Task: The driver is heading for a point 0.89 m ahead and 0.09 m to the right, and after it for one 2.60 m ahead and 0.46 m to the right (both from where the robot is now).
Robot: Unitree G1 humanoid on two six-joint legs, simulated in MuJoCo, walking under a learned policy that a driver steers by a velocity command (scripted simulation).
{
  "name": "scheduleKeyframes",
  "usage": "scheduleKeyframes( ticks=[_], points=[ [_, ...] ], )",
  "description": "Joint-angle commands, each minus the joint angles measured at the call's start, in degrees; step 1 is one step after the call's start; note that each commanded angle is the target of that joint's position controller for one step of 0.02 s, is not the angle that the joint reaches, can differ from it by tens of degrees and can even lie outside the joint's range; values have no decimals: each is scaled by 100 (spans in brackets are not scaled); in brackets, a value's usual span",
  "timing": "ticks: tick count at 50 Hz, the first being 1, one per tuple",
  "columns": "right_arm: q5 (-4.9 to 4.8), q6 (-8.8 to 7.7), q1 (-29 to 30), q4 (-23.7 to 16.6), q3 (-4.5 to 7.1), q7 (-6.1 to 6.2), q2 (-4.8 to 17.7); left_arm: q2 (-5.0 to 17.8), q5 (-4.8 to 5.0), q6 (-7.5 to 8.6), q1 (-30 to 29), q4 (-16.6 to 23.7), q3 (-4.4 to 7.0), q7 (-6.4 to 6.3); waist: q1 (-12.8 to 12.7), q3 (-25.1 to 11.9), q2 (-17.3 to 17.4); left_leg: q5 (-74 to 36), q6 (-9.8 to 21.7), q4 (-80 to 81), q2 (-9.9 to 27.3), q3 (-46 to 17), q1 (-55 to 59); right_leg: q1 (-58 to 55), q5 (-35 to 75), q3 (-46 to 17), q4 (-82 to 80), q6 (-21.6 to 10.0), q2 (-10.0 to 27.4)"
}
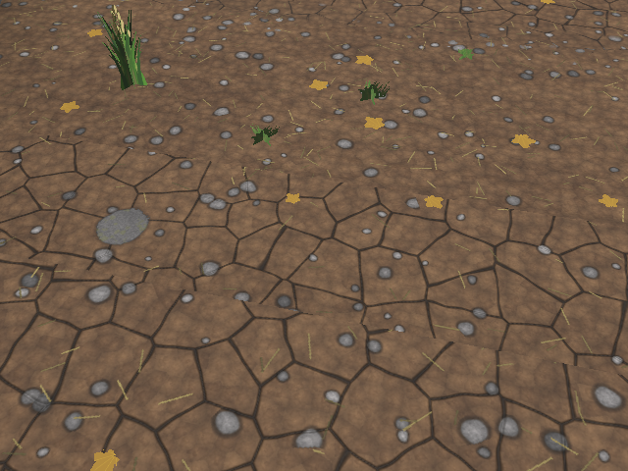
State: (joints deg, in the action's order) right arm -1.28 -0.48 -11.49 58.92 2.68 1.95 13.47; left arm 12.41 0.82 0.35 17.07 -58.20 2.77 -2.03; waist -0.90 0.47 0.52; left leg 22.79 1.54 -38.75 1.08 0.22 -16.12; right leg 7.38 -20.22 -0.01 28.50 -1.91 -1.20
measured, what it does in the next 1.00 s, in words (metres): goes down: right foot 0.16 m lower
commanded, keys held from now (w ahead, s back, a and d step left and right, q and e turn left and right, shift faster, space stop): w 1.00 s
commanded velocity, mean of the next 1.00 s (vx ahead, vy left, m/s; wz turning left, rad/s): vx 0.44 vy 0.00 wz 0.00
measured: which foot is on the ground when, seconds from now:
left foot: down 0.00-0.76, up 0.78-1.00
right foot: down 0.00-0.12, up 0.14-0.74, down 0.76-1.00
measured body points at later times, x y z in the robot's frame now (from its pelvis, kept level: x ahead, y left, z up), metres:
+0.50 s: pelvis +0.18 +0.03 +0.00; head +0.19 +0.04 +0.45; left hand +0.37 +0.28 -0.11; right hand +0.09 -0.22 -0.13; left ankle +0.04 +0.12 -0.73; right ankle +0.36 -0.16 -0.68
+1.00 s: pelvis +0.51 -0.08 -0.16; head +0.54 -0.08 +0.29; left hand +0.51 +0.17 -0.30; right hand +0.62 -0.33 -0.28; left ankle +0.59 +0.07 -0.80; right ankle +0.49 -0.18 -0.89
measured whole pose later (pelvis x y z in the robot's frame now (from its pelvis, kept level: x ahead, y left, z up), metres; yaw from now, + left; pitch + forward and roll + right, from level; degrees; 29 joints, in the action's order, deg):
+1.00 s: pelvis +0.51 -0.08 -0.16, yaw -2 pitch +2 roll -2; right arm -1.1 -4.2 -10.8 48.7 2.9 2.2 12.8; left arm 11.7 -1.0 4.5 18.8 -59.8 1.7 1.6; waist -1.3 1.5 2.1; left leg 11.5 -0.1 -68.6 7.3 -1.2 -43.5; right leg 14.0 -16.1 3.7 28.2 -2.3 -2.4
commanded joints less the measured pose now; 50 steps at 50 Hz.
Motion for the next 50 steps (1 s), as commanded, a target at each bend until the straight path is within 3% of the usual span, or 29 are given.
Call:
scheduleKeyframes(
  ticks=[1,3,5,6,7,8,9,11,13,18,21,23,25,28,32,34,36,37,38,39,40,41,42,43,44,45,47,48,50],
  points=[
    [-67,-370,772,-521,80,-133,475,989,4,228,270,144,226,2,-167,957,-959,415,269,-383,289,-165,-1631,-128,-772,-2390,-1768,-1201,1927],
    [-90,-465,436,-362,110,-230,472,964,106,241,-27,205,214,56,121,708,-779,-238,355,644,174,97,-609,190,-285,-1683,-1504,-909,1563],
    [-9,-441,-683,121,242,-264,596,988,91,191,-356,300,203,78,599,220,-492,-1154,320,1057,-115,199,1443,1279,276,-977,-844,-609,994],
    [-15,-423,-1294,231,368,-225,988,721,32,213,-660,463,109,85,865,61,401,-469,636,1777,705,-1040,2098,1981,522,-248,602,-243,409],
    [-21,-459,-1827,300,464,-298,1480,445,8,293,-705,700,47,47,1006,-219,1701,239,1452,2768,1874,-3429,2805,2973,-619,75,2335,6,-258],
    [69,-527,-1441,228,303,-320,1084,768,83,384,-641,671,144,59,725,19,1026,439,1580,2852,2078,-3792,2556,3438,-1008,-525,3261,-70,-18],
    [71,-583,-953,69,231,-323,858,866,174,450,-451,599,179,96,448,304,759,56,1365,2804,1885,-3132,2262,3523,-539,-668,3530,-193,278],
    [35,-625,-612,-80,160,-369,662,886,170,474,-394,496,230,105,270,334,467,-1094,1055,2831,1580,-2150,2103,3479,278,-539,3327,-260,670],
    [77,-568,-775,6,72,-346,450,813,91,407,-689,602,270,153,289,248,540,-2223,868,2851,1249,-1420,2021,3231,657,-351,2786,-217,777],
    [225,-492,-1197,100,152,-204,869,488,12,267,-906,715,226,317,266,21,297,-3305,1121,2755,1257,-886,1670,3051,1755,-154,2492,87,705],
    [114,-554,-1617,249,102,-75,686,738,139,354,-1670,1014,330,377,433,411,451,-2339,969,2662,1385,-1080,2331,4365,2294,-549,1997,31,860],
    [73,-574,-1648,247,86,49,668,682,74,465,-2118,1244,308,430,449,805,343,-1872,864,2658,1158,-782,1975,4354,3011,-518,1068,53,842],
    [84,-566,-1642,192,56,92,583,445,-15,515,-2391,1329,234,552,599,821,349,-1520,836,2383,1108,-565,1406,3725,3974,-335,679,19,754],
    [60,-562,-1666,55,64,141,622,406,-55,533,-2572,1464,162,719,666,860,233,-1061,742,1706,1073,-482,908,3273,4512,-324,404,-138,680],
    [28,-382,-2092,-40,96,174,636,344,80,589,-2995,1704,18,961,931,964,225,-962,588,870,1131,-523,1329,3272,4412,-285,-132,-117,721],
    [7,-281,-2073,-137,121,199,658,416,125,554,-2673,1542,7,932,893,877,190,-1424,453,241,1068,-440,1681,2948,4431,-283,-564,-11,807],
    [29,-241,-2047,-154,147,104,763,701,64,576,-1664,1155,115,802,484,270,178,-2897,430,-1254,929,-476,1774,1666,4269,-38,-733,-67,617],
    [47,-248,-1842,-166,154,38,823,939,33,568,-422,759,229,718,-167,-347,94,-3361,310,-2679,737,-334,1117,-49,4536,239,-799,-126,475],
    [32,-363,-1951,3,149,-68,618,1164,-41,532,695,445,339,652,-792,-900,-623,-1381,-101,-5003,141,-144,-397,-2076,5433,-96,-523,-502,1016],
    [-30,-509,-2976,60,5,-171,-46,1514,-286,538,1006,311,226,619,-336,-1939,-2244,2900,-228,-7405,-294,-973,-2737,-4487,8709,-744,1938,-878,1910],
    [-297,-765,-3057,-85,38,-243,470,1540,-205,440,1433,332,312,607,-640,-3104,-2444,2449,-234,-7564,-322,-1789,-3066,-4966,8476,-1769,1884,-1541,2382],
    [-430,-794,-2484,-496,56,-183,525,1769,-91,352,1371,194,419,579,-576,-3291,-1753,1983,-330,-7250,-160,-1462,-3544,-4509,4991,-2914,545,-1956,2866],
    [-470,-718,-1661,-757,14,-45,404,1583,-45,308,1067,94,401,491,-328,-2754,-835,1452,-367,-7014,245,-717,-3786,-3478,2270,-3493,-437,-1963,2848],
    [-339,-589,-1191,-824,22,69,464,1180,10,322,309,304,257,438,-204,-1702,-238,1096,-406,-7139,333,-293,-3921,-2116,1904,-3335,-837,-1920,2709],
    [-158,-464,-1264,-820,4,98,427,953,-92,410,-196,538,137,462,43,-1330,358,606,-243,-6806,607,-453,-3551,-940,1502,-3166,-861,-1912,2773],
    [-102,-364,-1154,-837,71,122,413,686,-129,520,-691,569,48,494,270,-821,306,-188,-42,-5624,845,-728,-3031,323,1470,-2724,-1039,-1583,2531],
    [-32,-291,-844,-1086,73,96,138,555,-118,568,-948,474,-34,463,492,197,-456,-707,-43,-3897,998,-697,-2439,1806,1982,-1400,-1473,-1148,1719],
    [49,-345,-612,-1223,87,70,172,617,-207,591,-910,467,-19,368,451,328,-661,-1257,-134,-2802,889,-522,-1991,2119,2459,-842,-1613,-1079,1320],
    [139,-468,-349,-1267,77,-35,130,705,-196,580,-617,390,19,191,369,88,-782,-2369,-208,-1161,681,-240,-1258,1902,3218,-209,-1499,-1032,969]
  ],
)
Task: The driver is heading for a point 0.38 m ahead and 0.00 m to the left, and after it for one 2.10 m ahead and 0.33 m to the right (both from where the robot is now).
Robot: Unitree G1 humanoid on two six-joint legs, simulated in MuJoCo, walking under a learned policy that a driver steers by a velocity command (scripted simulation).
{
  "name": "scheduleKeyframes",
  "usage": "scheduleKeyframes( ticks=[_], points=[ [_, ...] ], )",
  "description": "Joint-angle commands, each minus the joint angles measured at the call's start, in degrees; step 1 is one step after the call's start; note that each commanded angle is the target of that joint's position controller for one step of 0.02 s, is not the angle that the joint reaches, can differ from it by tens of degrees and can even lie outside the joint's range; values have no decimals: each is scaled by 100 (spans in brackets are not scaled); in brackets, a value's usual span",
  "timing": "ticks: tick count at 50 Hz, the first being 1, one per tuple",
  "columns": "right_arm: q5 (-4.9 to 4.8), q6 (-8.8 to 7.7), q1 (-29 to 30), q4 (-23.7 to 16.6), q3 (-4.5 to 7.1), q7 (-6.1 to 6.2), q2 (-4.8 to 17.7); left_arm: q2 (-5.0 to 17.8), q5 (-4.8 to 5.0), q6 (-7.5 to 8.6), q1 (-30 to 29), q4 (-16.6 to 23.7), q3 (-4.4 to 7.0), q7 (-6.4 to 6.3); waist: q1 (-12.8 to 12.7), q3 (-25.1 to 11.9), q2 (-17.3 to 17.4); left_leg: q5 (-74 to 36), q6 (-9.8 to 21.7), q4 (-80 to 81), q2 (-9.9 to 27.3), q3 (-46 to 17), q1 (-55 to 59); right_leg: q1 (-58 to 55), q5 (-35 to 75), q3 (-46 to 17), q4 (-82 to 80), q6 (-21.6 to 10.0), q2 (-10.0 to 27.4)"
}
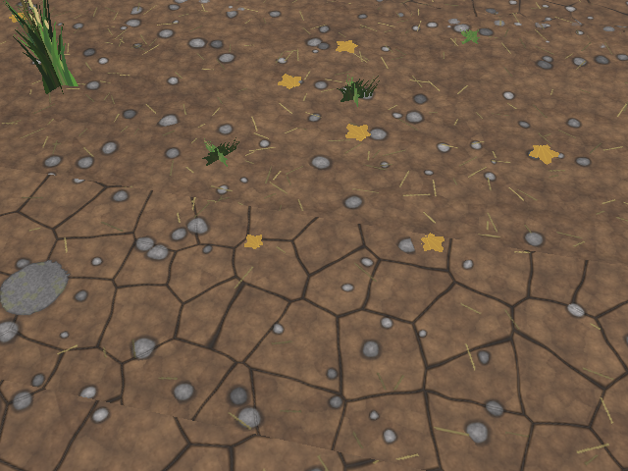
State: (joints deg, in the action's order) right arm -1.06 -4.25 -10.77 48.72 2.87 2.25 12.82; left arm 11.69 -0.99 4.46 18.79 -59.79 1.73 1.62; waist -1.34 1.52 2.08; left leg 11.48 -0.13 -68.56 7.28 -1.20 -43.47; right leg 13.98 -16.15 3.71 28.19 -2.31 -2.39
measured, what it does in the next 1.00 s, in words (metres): walks ahead: left foot, then right foot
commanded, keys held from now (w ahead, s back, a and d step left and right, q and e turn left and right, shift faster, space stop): w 0.22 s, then no key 0.78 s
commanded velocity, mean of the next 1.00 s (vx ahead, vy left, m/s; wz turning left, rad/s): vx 0.22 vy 0.00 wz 0.00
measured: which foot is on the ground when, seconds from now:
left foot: up 0.00-0.18, down 0.20-1.00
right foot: down 0.00-0.22, up 0.24-0.60, down 0.62-1.00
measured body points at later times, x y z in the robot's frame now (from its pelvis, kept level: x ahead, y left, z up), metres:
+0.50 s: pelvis +0.23 +0.06 +0.01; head +0.27 +0.08 +0.46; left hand +0.35 +0.33 -0.13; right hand +0.29 -0.19 -0.12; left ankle +0.26 +0.13 -0.73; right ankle +0.32 -0.11 -0.69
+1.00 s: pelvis +0.30 +0.02 +0.01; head +0.31 +0.02 +0.46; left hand +0.36 +0.27 -0.13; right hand +0.35 -0.23 -0.14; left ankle +0.26 +0.13 -0.73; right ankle +0.32 -0.09 -0.73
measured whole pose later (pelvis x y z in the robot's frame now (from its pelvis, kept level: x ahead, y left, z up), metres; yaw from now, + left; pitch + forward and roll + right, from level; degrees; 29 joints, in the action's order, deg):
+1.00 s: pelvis +0.30 +0.02 +0.01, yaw +1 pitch -1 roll +0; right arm 0.5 1.4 -11.3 60.8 2.1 1.3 11.8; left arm 12.1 0.3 -1.1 8.2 -60.5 1.9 -2.0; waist -0.3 1.9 0.1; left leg 14.3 0.2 -20.7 0.2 2.3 -5.6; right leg 11.6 -10.4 -0.5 22.7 -1.3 -0.9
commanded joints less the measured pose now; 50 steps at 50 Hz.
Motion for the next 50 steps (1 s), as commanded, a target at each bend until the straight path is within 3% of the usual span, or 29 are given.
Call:
scheduleKeyframes(
  ticks=[1,2,4,7,9,10,11,12,13,14,15,16,18,19,22,23,24,25,27,29,31,32,33,34,35,37,39,43,50],
  points=[
    [85,-97,-262,-251,28,-128,143,937,57,149,-591,504,172,-215,321,-145,-872,-1501,-75,2295,-101,41,1652,937,2941,-561,-1519,-1031,1168],
    [59,-57,-63,-301,4,-170,120,1099,135,116,-392,444,238,-228,230,-175,-768,-1445,-69,2554,-159,54,1567,505,2999,-685,-1560,-1067,1361],
    [32,4,367,-481,3,-234,218,1140,292,42,-87,335,298,-233,75,-20,-570,-1284,86,3003,-152,-33,1193,-229,2506,-874,-1505,-997,1623],
    [44,15,851,-672,64,-334,389,1117,300,-104,333,166,343,-206,-60,341,-409,-846,368,3402,-240,54,853,-929,1860,-1034,-1353,-886,1828],
    [42,2,356,-585,174,-366,570,1161,266,-184,142,223,349,-198,285,107,-464,-523,525,3649,-497,318,1764,-931,2596,-845,-758,-701,1657],
    [80,-34,-396,-356,341,-363,888,1101,237,-199,96,248,314,-212,603,-344,-206,-829,659,3702,-590,308,2855,-757,3259,-585,252,-544,1318],
    [88,-4,-1482,-122,461,-318,1201,905,113,-212,110,382,230,-223,925,-1151,336,-853,941,3697,145,-736,4442,211,2182,-108,2162,-252,798],
    [115,-44,-1660,-72,517,-394,1702,183,108,-100,806,388,26,-188,535,-1829,1863,-305,1942,4627,1470,-3581,5946,2105,-1414,-277,4219,45,-241],
    [71,-74,-1537,-165,375,-429,1152,773,200,-15,565,345,160,-166,649,-1728,1222,-209,1813,5030,1438,-3989,5896,2705,-1770,-1019,4769,7,-50],
    [98,-122,-993,-269,296,-427,934,1026,297,7,85,468,227,-182,568,-971,806,-1240,1584,4934,1333,-3034,5138,2875,-1403,-952,4851,-36,158],
    [137,-112,-521,-346,245,-411,829,932,271,-14,-209,540,225,-244,389,-662,173,-2480,1458,4895,1114,-2232,4330,2555,-997,-813,4672,29,424],
    [168,-117,-278,-353,215,-411,714,892,184,-61,-233,519,259,-294,222,-545,61,-3359,1385,4886,940,-1658,3815,2283,-786,-807,4327,74,575],
    [213,-134,-150,-271,148,-396,491,780,183,-222,-37,467,288,-313,-46,-630,231,-3799,1237,5076,628,-1057,3321,1555,-553,-826,3642,108,759],
    [246,-142,-175,-222,145,-377,524,680,180,-280,-6,431,284,-328,-105,-661,195,-4023,1274,5141,578,-867,3227,1387,-428,-774,3347,150,722],
    [229,-109,-72,-98,152,-250,680,506,92,-352,-480,613,239,-393,-166,-691,240,-4339,1238,5204,425,-382,3044,1057,210,-721,1965,263,676],
    [209,-64,-26,-48,155,-192,742,516,44,-359,-637,659,236,-384,-151,-815,209,-4489,1167,5191,369,-244,3049,822,578,-722,1578,268,641],
    [192,-20,-48,12,166,-150,811,537,60,-373,-710,667,240,-372,-120,-880,274,-4480,1116,5190,322,-158,3098,687,819,-657,1342,288,573],
    [265,19,-144,134,141,-177,719,500,61,-434,-588,587,224,-364,-142,-1154,349,-4788,1093,5137,309,-65,3118,256,946,-622,1396,334,535],
    [236,75,-107,260,99,-206,641,578,87,-525,-684,578,234,-357,-110,-966,332,-4211,1134,5173,298,-39,3053,156,830,-580,1302,338,513],
    [194,128,-17,375,49,-197,545,595,35,-543,-900,641,219,-375,-65,-623,300,-3391,1160,5153,340,-197,3025,155,582,-578,890,263,563],
    [122,191,-49,497,16,-180,478,569,-28,-475,-818,601,186,-350,-159,-466,158,-2531,923,4864,159,-260,3080,-240,1338,-564,-233,108,596],
    [131,219,-303,562,16,-152,449,759,-53,-457,-759,582,211,-349,-21,-526,-109,-1742,707,4693,-88,-247,3136,-480,2391,-833,-419,-14,837],
    [169,220,-762,643,49,-152,481,1060,5,-473,-947,590,255,-367,404,-525,-686,-967,529,4693,-436,-162,2902,-754,2895,-923,-281,-225,950],
    [183,246,-827,691,11,-152,365,944,73,-509,-1093,544,238,-356,454,-454,-995,-479,412,4877,-585,-37,2979,-545,2218,-925,-358,-322,865],
    [160,318,-535,682,0,-114,400,781,117,-530,-1123,508,211,-355,302,-241,-946,-143,319,4880,-671,108,3087,-257,1583,-975,-579,-274,765],
    [156,443,-233,662,0,-52,413,641,82,-515,-1194,463,145,-360,239,-115,-610,-262,276,4946,-628,118,3210,-175,1486,-963,-748,-174,693],
    [188,496,-216,718,-3,-58,413,712,96,-477,-1119,358,160,-376,218,-207,-514,-514,269,4988,-576,97,3345,-386,1704,-907,-726,-164,622],
    [154,507,-135,847,10,-76,432,686,115,-474,-1035,216,136,-396,150,-346,-342,-896,228,5013,-516,95,3508,-686,2152,-863,-690,-227,591],
    [156,536,-258,1129,-4,-74,360,708,129,-525,-1101,118,117,-370,119,-315,-214,-771,150,5069,-486,127,3528,-810,2186,-879,-781,-322,565]
  ],
)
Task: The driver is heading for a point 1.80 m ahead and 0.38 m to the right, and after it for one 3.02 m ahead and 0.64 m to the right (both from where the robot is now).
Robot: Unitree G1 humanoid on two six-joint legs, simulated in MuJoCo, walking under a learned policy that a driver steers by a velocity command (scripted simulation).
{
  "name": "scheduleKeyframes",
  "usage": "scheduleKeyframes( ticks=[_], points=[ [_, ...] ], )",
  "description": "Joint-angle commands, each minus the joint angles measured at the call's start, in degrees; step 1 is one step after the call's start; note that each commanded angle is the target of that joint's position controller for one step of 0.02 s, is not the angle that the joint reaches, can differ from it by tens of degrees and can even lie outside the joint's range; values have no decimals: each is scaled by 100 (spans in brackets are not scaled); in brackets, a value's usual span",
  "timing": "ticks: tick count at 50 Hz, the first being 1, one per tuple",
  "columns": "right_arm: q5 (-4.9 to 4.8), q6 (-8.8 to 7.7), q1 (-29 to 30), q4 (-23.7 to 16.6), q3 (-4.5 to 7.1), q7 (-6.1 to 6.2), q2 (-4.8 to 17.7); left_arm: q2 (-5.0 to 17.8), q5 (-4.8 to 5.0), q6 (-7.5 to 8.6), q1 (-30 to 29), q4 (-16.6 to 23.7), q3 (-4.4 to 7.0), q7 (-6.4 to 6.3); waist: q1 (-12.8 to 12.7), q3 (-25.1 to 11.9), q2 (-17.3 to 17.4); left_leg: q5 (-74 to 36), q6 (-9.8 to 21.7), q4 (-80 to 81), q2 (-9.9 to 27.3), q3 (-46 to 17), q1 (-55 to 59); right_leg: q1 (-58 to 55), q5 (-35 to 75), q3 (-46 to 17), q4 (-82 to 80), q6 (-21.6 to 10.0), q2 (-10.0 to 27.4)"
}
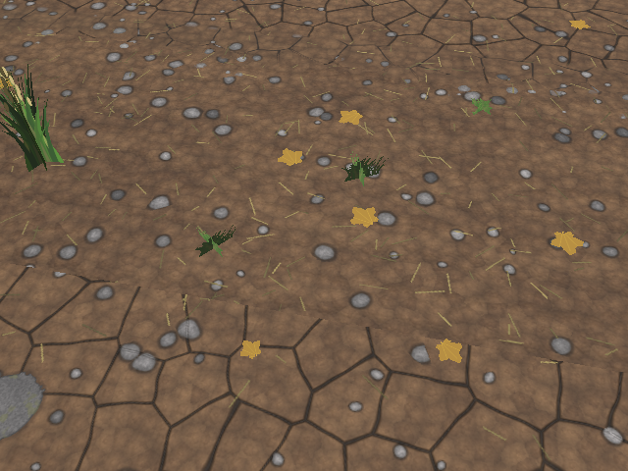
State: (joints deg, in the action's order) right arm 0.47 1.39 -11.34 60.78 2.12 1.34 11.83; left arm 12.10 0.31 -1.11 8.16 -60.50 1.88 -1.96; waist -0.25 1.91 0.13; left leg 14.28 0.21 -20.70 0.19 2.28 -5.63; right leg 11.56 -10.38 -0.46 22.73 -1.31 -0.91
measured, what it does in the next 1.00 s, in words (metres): stands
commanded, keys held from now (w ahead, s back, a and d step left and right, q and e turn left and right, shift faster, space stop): no key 1.00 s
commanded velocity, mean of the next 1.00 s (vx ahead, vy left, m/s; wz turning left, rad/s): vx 0.01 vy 0.00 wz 0.00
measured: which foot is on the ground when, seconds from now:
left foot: down 0.00-1.00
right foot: down 0.00-1.00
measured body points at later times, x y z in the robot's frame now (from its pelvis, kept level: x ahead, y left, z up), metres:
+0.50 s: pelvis -0.01 -0.02 +0.00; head +0.00 -0.02 +0.45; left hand +0.05 +0.24 -0.15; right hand -0.02 -0.25 -0.16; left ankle -0.03 +0.12 -0.74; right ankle +0.02 -0.11 -0.74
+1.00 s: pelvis +0.00 -0.02 +0.00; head +0.01 -0.02 +0.45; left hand +0.04 +0.23 -0.15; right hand -0.04 -0.24 -0.16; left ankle -0.03 +0.12 -0.74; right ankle +0.02 -0.11 -0.74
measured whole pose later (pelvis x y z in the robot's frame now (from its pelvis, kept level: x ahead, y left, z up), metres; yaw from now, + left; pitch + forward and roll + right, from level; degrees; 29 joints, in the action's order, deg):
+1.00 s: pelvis +0.00 -0.02 +0.00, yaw +0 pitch +0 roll +0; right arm 0.4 -0.1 -19.5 65.4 1.5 2.5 8.8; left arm 11.9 0.4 -2.2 11.9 -61.2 0.9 -2.4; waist -0.3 1.1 0.0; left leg 13.5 -1.4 -19.6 2.1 1.8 -6.0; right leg 11.3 -8.7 -0.5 20.1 -2.8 -2.9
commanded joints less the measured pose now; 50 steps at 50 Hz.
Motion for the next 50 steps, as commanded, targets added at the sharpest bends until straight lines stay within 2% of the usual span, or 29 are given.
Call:
scheduleKeyframes(
  ticks=[1,13,24,50],
  points=[
    [10,-26,-229,-41,63,23,445,664,-4,21,-36,175,98,-7,8,-330,-23,-1029,115,293,233,-220,-275,-577,1587,-466,-253,-426,410],
    [12,-59,-559,251,20,81,397,668,-8,-52,-14,82,65,-14,-4,-63,-32,-517,63,448,255,-184,-494,-518,883,-477,-508,-408,312],
    [8,-104,-856,378,7,110,299,647,-9,-65,120,56,35,-29,-1,20,11,-327,51,489,263,-160,-584,-414,432,-503,-643,-405,259],
    [-12,-161,-1361,441,8,130,164,568,13,-74,545,87,-10,-62,-4,71,58,-425,39,508,255,-159,-650,-438,677,-485,-575,-414,198]
  ],
)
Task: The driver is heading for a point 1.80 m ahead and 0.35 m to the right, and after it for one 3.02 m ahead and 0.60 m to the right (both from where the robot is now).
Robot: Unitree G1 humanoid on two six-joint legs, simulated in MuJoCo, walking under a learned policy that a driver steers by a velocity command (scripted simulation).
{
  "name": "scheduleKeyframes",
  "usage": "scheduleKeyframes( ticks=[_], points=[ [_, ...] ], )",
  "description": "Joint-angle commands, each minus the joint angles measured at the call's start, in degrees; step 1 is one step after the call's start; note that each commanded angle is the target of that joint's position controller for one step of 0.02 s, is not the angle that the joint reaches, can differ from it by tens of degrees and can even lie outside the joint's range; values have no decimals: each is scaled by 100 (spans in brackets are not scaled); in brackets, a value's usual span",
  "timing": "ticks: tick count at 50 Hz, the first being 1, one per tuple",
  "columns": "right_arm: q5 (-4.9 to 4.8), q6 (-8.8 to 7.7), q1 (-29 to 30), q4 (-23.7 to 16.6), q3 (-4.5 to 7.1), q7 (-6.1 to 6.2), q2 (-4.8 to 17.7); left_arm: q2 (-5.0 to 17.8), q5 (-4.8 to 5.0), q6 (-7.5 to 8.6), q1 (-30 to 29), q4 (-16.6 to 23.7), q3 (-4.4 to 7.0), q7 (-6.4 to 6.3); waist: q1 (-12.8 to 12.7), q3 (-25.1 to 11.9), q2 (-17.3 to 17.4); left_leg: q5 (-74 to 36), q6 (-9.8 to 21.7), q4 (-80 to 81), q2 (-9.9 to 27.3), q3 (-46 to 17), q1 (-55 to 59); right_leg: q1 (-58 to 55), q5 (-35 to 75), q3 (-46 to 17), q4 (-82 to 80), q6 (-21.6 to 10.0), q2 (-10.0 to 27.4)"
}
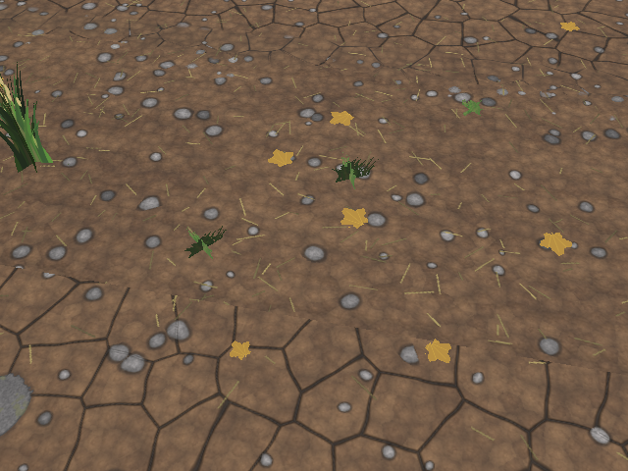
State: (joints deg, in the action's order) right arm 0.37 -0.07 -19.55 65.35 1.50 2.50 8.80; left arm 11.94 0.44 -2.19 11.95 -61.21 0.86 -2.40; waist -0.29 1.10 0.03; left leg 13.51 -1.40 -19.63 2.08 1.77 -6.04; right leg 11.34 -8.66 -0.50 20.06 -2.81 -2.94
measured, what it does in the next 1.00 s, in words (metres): walks ahead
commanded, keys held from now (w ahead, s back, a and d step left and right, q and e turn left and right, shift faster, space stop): no key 0.34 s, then w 0.66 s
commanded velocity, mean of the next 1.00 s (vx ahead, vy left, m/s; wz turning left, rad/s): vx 0.22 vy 0.00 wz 0.00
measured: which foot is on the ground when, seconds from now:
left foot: down 0.00-1.00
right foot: down 0.00-0.60, up 0.62-1.00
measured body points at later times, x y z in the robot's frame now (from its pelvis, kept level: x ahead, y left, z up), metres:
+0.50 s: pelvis +0.02 +0.01 +0.00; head +0.02 +0.01 +0.45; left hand +0.03 +0.26 -0.16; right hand -0.03 -0.22 -0.16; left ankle -0.03 +0.13 -0.74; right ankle +0.02 -0.09 -0.75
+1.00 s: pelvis +0.22 +0.00 -0.04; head +0.25 +0.02 +0.41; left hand +0.46 +0.22 -0.14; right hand +0.06 -0.23 -0.16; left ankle -0.01 +0.12 -0.75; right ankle +0.44 -0.16 -0.73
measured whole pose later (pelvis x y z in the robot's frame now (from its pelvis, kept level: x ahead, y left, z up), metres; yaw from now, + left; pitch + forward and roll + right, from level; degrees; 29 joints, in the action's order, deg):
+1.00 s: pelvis +0.22 +0.00 -0.04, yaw +1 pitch +3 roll +1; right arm -1.0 -6.3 -35.2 61.0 2.5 3.6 10.5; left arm 14.0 0.8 6.0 -1.7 -47.8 3.5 4.8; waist 6.8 0.7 -2.9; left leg 32.4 -0.6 -22.2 0.5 1.7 7.7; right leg 38.9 22.6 -2.1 30.6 -3.9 4.8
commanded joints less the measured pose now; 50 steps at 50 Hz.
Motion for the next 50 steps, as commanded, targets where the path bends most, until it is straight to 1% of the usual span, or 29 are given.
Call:
scheduleKeyframes(
  ticks=[1,17,18,20,21,23,24,25,27,28,29,30,31,32,33,34,35,36,37,38,40,41,42,43,45,46,47,48,50],
  points=[
    [-2,-16,-552,-16,70,15,463,582,2,33,176,159,92,-18,-1,153,69,-355,199,401,65,-108,-609,-421,524,-480,-303,-265,400],
    [-8,-20,-708,-27,77,23,418,557,15,34,306,179,94,-28,-1,169,76,-428,189,408,54,-106,-589,-468,722,-482,-249,-268,395],
    [-11,-14,-794,18,67,29,367,523,14,30,386,138,86,-35,-6,54,65,-64,199,405,3,-48,-543,-523,158,-472,-313,-275,361],
    [-50,-7,-789,-12,89,63,374,675,70,28,425,123,149,-54,-12,205,-70,920,280,60,-177,163,-705,-270,-1597,-567,-430,-387,340],
    [-61,-23,-740,-80,96,75,360,758,98,46,466,128,192,-53,-15,327,-175,1312,364,-195,-225,227,-903,-106,-2483,-734,-514,-493,438],
    [-53,-115,-612,-220,89,58,287,886,120,139,638,162,266,-15,-96,595,-467,1440,490,-783,-211,253,-1487,-43,-3461,-1495,-850,-802,959],
    [-84,-181,-531,-295,84,23,269,1009,162,188,727,195,306,10,-117,614,-649,1225,560,-1062,-178,195,-1643,-79,-3610,-1988,-1070,-1034,1282],
    [-80,-254,-442,-348,88,-22,277,1051,157,225,790,218,343,22,-126,570,-689,1071,641,-1249,-120,100,-1589,-19,-3586,-2356,-1216,-1204,1512],
    [-98,-384,-579,-351,116,-115,298,1058,153,287,472,407,370,30,106,508,-572,957,847,-1240,2,-75,-1163,397,-3280,-2428,-1242,-1260,1611],
    [-105,-434,-843,-286,120,-136,265,1005,198,311,110,570,356,48,332,514,-465,895,963,-811,32,-135,-654,818,-3066,-2127,-1105,-1129,1445],
    [-117,-446,-1216,-181,166,-126,362,874,219,322,-337,742,316,73,570,525,-248,1060,1077,-172,189,-367,-12,1392,-2741,-1540,-642,-849,1040],
    [-147,-463,-1890,-26,275,-91,696,539,229,373,-798,938,227,85,862,547,460,1846,1295,574,727,-1298,611,2187,-2241,-576,568,-440,348],
    [-161,-489,-2359,55,425,-110,1236,321,198,486,-938,1115,164,108,955,617,1417,2490,1654,1430,1719,-2954,1283,3120,-1610,237,1988,-172,-138],
    [-100,-506,-2034,-85,419,-104,1175,596,141,606,-793,1088,225,137,716,864,1012,1992,1726,1360,1995,-3313,1211,3594,-1643,-93,2799,-175,213],
    [-92,-552,-1783,-200,365,-116,900,674,155,682,-465,962,259,186,497,790,658,1414,1590,1283,1780,-2921,1354,3725,-1263,-260,3166,-189,406],
    [-106,-573,-1586,-299,368,-146,870,664,162,726,-225,835,272,213,381,639,581,883,1472,1253,1634,-2567,1476,3719,-1000,-240,3339,-189,533],
    [-135,-556,-1464,-373,351,-175,823,712,146,753,-255,836,296,245,339,617,519,429,1392,1286,1573,-2250,1490,3754,-819,-199,3355,-168,675],
    [-146,-516,-1392,-422,311,-162,726,709,137,750,-340,844,314,269,318,574,563,-27,1307,1328,1426,-1871,1371,3584,-635,-136,3260,-133,784],
    [-116,-491,-1386,-456,284,-153,656,616,122,738,-478,883,298,296,338,554,587,-531,1264,1327,1255,-1560,1180,3393,-396,-21,3131,-77,777],
    [-34,-517,-1598,-401,289,-129,677,540,86,750,-508,832,317,350,393,394,512,-1016,1315,1205,1240,-1340,1047,3176,99,41,3458,-15,707],
    [-24,-548,-1647,-413,275,-111,755,458,93,729,-683,911,308,405,360,442,565,-1502,1305,1090,1152,-1055,854,3231,502,79,3481,24,734],
    [-49,-645,-2024,-254,270,-50,784,581,237,765,-1243,1160,397,397,474,696,605,-1189,1237,1052,1257,-1257,1626,4215,571,-276,3182,24,889],
    [-58,-685,-2206,-193,269,-21,808,589,242,812,-1579,1321,389,413,572,786,597,-1232,1198,956,1352,-1313,1996,4698,671,-320,2891,13,916],
    [-36,-707,-2056,-304,281,45,900,578,195,865,-1768,1439,391,422,567,946,482,-1102,1128,1014,1068,-1057,1620,4490,1142,-193,2198,26,833],
    [-71,-679,-1588,-507,251,151,915,316,7,932,-2007,1579,296,577,567,872,493,-787,945,674,841,-619,689,3407,2686,-120,1306,-6,781],
    [-79,-680,-1501,-591,231,160,914,239,-27,938,-1985,1620,265,668,558,801,520,-469,907,531,831,-520,114,2801,3331,-61,1218,-41,720],
    [-130,-696,-1425,-652,235,158,946,240,9,928,-1981,1657,250,730,536,825,482,-209,877,432,813,-460,-275,2409,3632,-43,1131,-61,704],
    [-144,-709,-1476,-697,219,149,946,289,16,907,-1996,1755,248,783,571,850,391,-134,846,291,806,-425,-444,2201,3708,-32,1074,-110,667],
    [-195,-647,-1610,-684,216,141,917,357,60,890,-2349,1977,238,838,708,989,423,-195,790,-226,867,-427,-101,2469,3380,-43,885,-184,707]
  ],
)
